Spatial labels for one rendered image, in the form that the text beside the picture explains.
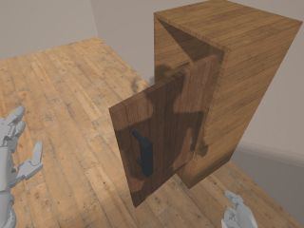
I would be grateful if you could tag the cupboard door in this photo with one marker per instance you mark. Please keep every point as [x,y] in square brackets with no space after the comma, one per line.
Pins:
[169,113]

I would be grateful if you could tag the robot right hand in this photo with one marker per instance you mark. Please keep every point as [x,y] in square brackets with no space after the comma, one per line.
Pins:
[242,217]

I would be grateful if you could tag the robot left hand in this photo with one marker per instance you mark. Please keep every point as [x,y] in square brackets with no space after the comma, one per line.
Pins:
[10,132]

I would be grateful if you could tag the robot left forearm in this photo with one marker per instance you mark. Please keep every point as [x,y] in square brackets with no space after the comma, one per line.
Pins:
[8,217]

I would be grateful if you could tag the handle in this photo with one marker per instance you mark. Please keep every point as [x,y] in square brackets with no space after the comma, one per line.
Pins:
[146,153]

